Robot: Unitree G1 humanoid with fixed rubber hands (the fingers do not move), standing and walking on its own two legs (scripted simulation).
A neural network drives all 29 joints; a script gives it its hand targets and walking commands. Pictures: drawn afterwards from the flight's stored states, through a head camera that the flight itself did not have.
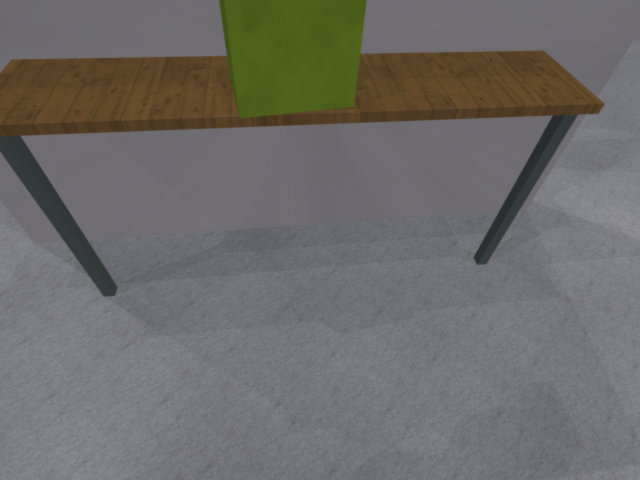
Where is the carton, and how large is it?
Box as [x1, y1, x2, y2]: [219, 0, 366, 117]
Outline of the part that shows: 219,0 229,73 239,117 353,106 366,0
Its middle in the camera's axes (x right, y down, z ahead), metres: -0.07 -0.48 +0.91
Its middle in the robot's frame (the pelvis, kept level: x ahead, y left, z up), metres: +1.01 +0.07 +0.09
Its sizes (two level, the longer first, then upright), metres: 0.284 0.223 0.252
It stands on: a table, 0.74 m high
